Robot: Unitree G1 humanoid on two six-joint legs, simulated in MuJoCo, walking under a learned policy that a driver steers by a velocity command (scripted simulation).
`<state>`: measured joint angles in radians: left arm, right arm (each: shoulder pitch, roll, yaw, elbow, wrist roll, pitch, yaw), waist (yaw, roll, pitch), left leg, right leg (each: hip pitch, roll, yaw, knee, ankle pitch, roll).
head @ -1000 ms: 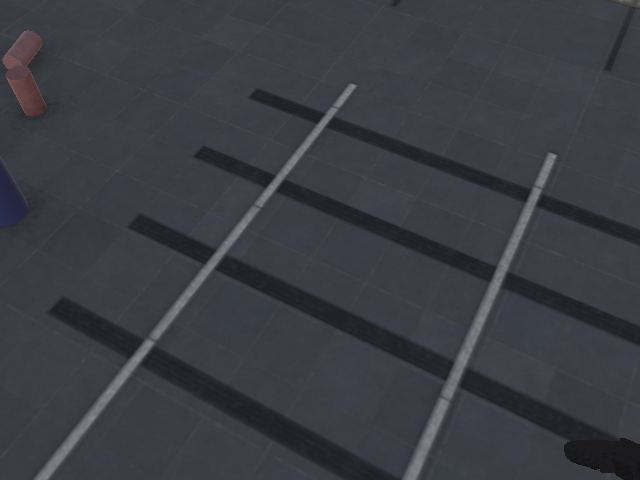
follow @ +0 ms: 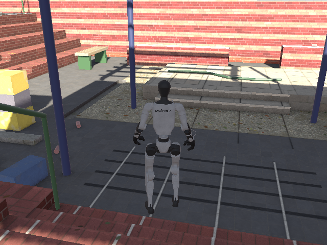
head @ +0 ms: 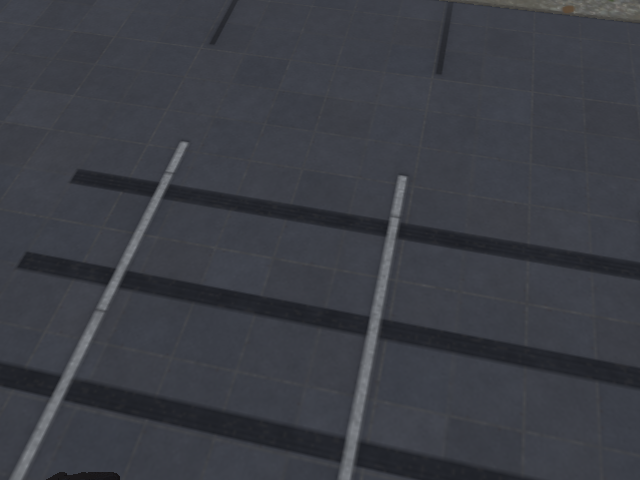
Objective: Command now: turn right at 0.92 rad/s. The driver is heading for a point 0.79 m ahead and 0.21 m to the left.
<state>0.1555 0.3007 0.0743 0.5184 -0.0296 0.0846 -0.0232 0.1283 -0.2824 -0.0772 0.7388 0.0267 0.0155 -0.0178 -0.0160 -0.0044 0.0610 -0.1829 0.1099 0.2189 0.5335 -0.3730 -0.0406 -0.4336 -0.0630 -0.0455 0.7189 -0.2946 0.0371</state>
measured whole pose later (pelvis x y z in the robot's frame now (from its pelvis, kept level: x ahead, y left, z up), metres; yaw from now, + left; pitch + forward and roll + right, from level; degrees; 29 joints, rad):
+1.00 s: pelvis +0.13 +0.06 +0.02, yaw +31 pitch +3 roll -3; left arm 0.06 0.33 0.09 0.71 -0.02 -0.10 -0.03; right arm 0.37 -0.29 -0.05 0.67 0.03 -0.04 -0.02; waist -0.05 -0.03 -0.01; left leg -0.07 -0.05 -0.23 0.33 -0.30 0.07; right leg -0.53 0.00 0.06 0.61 -0.07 0.06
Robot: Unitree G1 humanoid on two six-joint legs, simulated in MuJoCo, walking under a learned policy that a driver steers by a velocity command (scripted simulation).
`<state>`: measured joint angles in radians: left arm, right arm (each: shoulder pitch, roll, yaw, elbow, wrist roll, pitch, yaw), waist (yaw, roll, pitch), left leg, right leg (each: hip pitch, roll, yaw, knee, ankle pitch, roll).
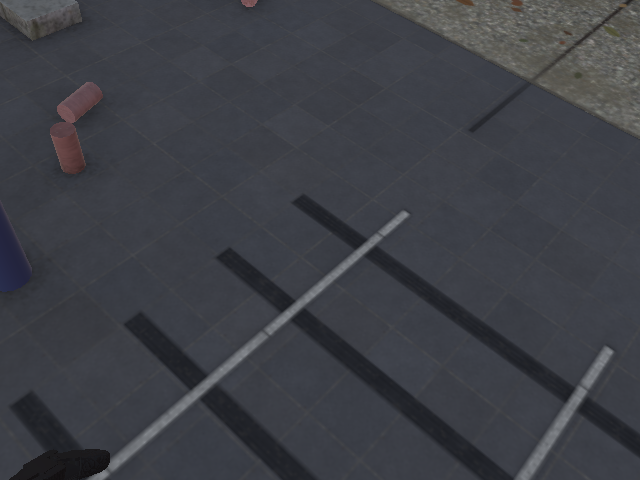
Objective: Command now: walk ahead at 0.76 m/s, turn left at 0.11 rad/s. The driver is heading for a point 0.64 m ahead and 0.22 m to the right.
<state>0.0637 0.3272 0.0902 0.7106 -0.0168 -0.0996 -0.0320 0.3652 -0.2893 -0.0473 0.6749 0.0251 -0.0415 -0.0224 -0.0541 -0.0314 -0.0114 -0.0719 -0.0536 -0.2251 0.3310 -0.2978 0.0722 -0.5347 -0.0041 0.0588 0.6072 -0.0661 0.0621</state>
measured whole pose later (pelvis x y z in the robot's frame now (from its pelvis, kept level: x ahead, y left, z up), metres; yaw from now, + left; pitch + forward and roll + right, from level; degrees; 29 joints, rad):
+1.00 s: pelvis +0.68 -0.25 -0.02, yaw -32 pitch +0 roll +4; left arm 0.06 0.31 0.02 0.63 0.02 -0.03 -0.01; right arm 0.33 -0.32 -0.05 0.82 0.01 -0.08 0.01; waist -0.09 -0.03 0.06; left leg -0.15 -0.02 0.04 0.47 -0.30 -0.03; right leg -0.45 -0.02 0.09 0.56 0.00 -0.02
